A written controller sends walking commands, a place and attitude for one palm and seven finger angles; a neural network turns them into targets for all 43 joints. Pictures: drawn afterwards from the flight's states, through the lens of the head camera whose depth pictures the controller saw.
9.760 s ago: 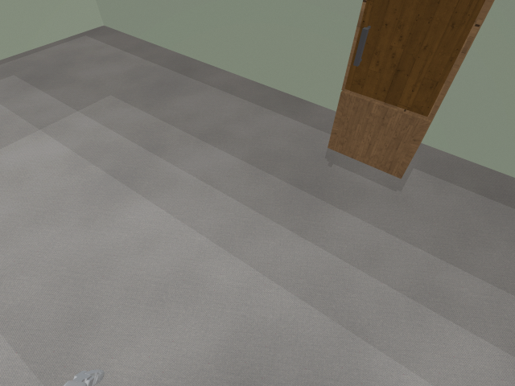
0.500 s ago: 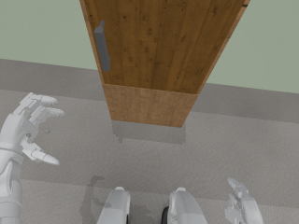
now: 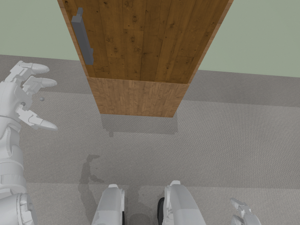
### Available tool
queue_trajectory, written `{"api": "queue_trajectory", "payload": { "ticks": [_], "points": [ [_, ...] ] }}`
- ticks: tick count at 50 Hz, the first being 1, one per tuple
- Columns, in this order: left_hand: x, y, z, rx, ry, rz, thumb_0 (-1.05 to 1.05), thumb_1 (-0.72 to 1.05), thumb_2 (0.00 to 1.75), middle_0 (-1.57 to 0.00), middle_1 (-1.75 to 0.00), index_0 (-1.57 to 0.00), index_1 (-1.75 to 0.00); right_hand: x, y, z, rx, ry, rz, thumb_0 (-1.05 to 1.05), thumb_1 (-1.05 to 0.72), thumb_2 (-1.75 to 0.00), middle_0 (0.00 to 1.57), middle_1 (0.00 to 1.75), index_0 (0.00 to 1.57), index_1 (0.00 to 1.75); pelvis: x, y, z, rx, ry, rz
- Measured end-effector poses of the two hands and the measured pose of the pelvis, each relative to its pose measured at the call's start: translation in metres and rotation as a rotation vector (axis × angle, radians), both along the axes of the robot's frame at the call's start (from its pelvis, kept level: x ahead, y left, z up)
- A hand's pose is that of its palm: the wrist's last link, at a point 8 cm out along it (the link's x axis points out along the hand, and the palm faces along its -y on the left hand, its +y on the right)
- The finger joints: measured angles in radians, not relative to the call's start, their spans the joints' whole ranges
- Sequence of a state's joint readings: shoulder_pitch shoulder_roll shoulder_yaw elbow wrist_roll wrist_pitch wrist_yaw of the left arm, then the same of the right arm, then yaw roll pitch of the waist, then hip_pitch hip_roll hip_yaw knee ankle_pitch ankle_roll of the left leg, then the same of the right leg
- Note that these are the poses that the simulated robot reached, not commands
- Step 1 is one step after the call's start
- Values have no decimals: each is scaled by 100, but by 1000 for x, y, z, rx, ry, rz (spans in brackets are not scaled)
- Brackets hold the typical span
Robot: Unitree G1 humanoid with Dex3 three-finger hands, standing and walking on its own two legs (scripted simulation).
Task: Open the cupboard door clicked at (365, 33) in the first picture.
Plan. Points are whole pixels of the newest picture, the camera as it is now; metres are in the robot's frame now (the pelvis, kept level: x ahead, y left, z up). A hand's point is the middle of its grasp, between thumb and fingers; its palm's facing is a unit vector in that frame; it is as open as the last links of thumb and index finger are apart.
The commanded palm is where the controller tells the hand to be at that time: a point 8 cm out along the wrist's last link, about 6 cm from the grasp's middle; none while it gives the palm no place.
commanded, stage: move the hooked fingers beside the handle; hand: left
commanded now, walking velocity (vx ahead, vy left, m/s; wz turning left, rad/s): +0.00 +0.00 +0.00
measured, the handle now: (85, 38) +0.63 +0.20 +0.02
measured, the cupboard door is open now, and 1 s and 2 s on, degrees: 0 0 0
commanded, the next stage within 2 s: slide the fingers in behind the handle in 1.68 s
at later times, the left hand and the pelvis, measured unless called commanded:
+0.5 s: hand (52, 70) +0.50 +0.27 +0.03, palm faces -0.02 -1.00 -0.04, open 14.0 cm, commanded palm +0.50 +0.30 +0.02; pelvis -0.01 +0.00 -0.03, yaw -1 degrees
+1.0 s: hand (58, 51) +0.58 +0.27 +0.02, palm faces -0.02 -1.00 -0.05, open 13.9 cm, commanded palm +0.57 +0.28 +0.01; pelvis -0.02 +0.01 -0.05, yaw -4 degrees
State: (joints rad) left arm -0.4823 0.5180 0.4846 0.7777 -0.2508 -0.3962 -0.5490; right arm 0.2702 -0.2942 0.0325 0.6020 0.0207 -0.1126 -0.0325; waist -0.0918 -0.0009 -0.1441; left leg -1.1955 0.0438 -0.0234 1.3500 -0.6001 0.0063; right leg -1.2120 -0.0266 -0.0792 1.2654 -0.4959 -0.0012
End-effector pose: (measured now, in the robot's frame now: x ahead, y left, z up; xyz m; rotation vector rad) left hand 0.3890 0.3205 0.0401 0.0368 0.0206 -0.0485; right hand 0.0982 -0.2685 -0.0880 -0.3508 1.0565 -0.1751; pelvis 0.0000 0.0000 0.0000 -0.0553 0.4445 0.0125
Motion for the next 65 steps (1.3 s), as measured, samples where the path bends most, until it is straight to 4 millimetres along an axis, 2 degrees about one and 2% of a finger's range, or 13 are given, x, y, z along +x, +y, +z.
{"api": "queue_trajectory", "payload": {
  "ticks": [9,28,35,46,50,56,65],
  "points": [
    [36,0,-2,6,7,32,-1,-50,30,-30,-120,-30,-120,-21,-3,-8,-2,72,-34,0,-90,-90,20,30,20,30,-3,-1,-6,-1,24,-9],
    [102,0,-9,4,-21,27,-1,-50,30,-30,-120,-30,-120,-82,-6,-27,-43,274,-102,0,-90,-90,21,30,20,30,-15,1,-31,-25,98,-12],
    [126,-2,-14,5,8,27,-1,-50,30,-30,-120,-30,-120,-102,0,-30,-49,338,-129,0,-90,-90,20,30,20,30,-17,3,-38,-35,126,-15],
    [160,5,-14,14,-2,40,-1,-50,30,-30,-120,-30,-120,-131,15,-32,-49,434,-172,0,-90,-90,21,30,20,30,-19,8,-49,-57,170,-19],
    [167,5,-21,13,13,30,-1,-50,30,-30,-120,-30,-120,-138,22,-32,-45,467,-187,0,-90,-90,21,30,20,30,-17,11,-51,-63,186,-23],
    [167,4,-30,11,18,25,-1,-50,30,-30,-120,-30,-120,-141,31,-28,-22,497,-205,0,-90,-90,21,30,20,30,-13,14,-47,-65,191,-27],
    [166,8,-17,10,22,46,-1,-50,30,-30,-120,-30,-120,-128,33,-18,-11,473,-200,0,-90,-90,21,30,20,30,-6,14,-35,-69,174,-21]
  ]
}}
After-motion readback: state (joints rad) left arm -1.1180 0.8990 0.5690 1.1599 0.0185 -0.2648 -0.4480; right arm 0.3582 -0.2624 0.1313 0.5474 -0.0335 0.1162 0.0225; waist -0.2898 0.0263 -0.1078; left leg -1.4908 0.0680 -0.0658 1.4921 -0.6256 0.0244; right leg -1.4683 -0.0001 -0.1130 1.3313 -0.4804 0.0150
